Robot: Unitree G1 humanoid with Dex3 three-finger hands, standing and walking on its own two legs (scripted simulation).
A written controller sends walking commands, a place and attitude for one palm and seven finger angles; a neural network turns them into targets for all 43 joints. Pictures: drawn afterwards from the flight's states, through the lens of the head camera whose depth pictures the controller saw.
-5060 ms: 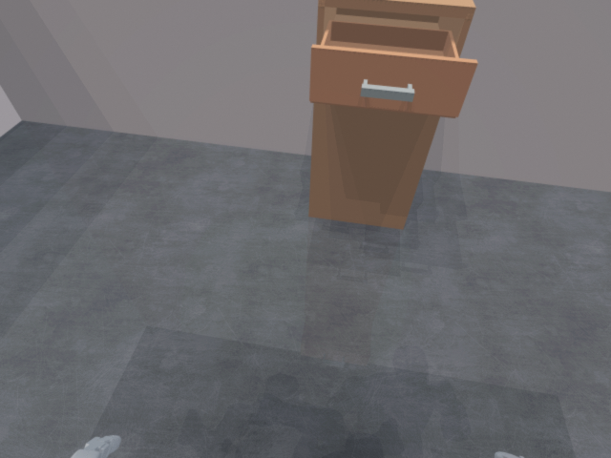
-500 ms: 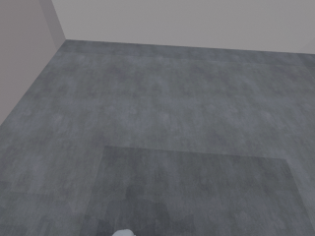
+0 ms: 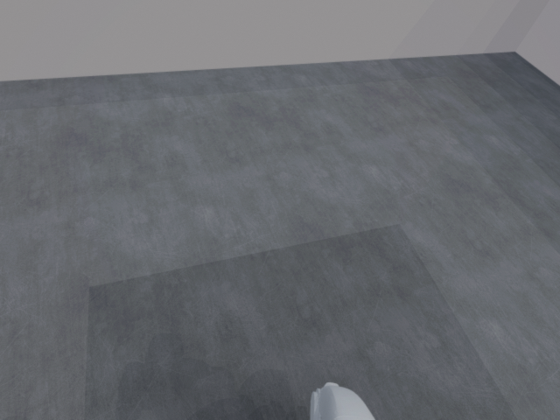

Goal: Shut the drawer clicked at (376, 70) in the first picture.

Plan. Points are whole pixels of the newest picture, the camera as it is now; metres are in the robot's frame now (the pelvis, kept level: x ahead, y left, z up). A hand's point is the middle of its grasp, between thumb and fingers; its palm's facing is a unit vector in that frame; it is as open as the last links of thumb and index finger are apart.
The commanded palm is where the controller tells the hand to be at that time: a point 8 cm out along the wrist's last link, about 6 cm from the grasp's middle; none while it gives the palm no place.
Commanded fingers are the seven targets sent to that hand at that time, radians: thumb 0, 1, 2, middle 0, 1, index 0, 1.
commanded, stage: walk to a spot facing it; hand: left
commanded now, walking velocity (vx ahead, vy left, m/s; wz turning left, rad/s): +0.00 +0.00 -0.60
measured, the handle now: out of the picture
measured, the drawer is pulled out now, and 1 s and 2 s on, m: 0.29 0.29 0.29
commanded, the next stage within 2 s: turn to face it in 0.10 s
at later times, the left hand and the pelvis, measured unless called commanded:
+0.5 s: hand (211, 377) +0.20 +0.11 -0.16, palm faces -0.07 -0.98 -0.20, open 7.3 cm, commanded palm none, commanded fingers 0.00 0.90 0.90 -0.20 -0.30 -0.20 -0.30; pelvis +0.07 -0.04 -0.01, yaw -5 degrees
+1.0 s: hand out of the picture +0.08 +0.22 -0.17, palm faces +0.25 -0.94 -0.25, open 7.4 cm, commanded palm none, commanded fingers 0.00 0.90 0.90 -0.20 -0.30 -0.20 -0.30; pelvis +0.05 -0.01 +0.00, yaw +10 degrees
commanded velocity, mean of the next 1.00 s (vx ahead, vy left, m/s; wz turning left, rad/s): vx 0.00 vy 0.00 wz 0.40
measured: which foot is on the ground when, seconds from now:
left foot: down 0.00-0.18, up 0.20-0.66, down 0.68-1.00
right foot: up 0.00-0.16, down 0.18-0.68, up 0.70-1.00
